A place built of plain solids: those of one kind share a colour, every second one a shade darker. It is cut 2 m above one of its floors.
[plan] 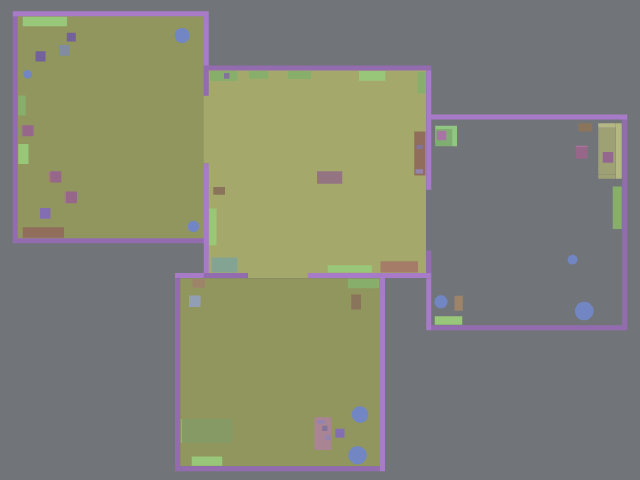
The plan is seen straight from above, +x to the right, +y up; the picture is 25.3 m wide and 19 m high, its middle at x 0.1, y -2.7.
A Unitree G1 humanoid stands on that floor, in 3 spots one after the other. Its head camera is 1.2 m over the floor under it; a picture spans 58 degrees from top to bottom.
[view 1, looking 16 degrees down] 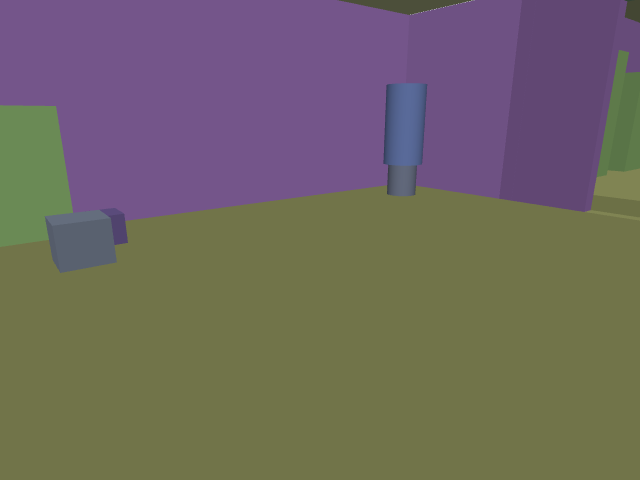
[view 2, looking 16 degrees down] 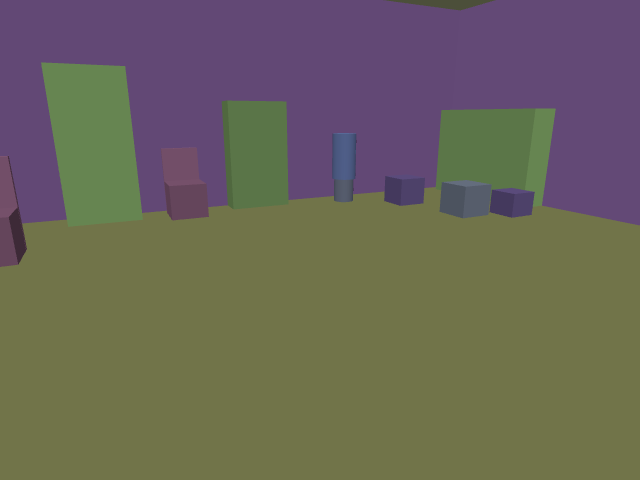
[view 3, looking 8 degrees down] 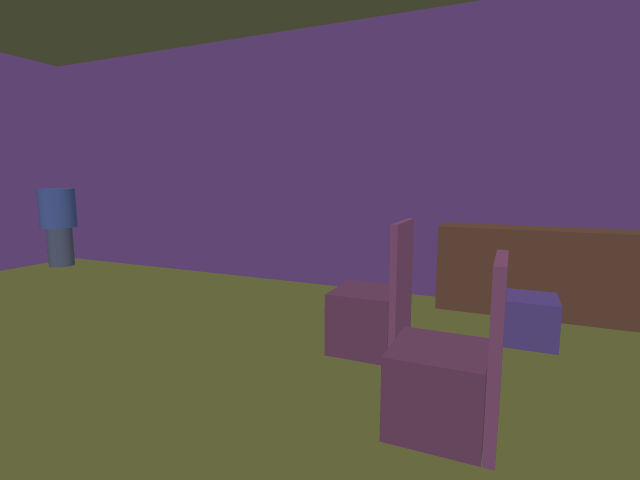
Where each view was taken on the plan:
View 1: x -10.60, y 0.79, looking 52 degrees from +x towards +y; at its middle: floor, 4.35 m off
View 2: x -5.96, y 0.79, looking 154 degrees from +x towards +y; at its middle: floor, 4.35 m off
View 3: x -10.64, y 1.82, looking -66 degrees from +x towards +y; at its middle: wall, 4.92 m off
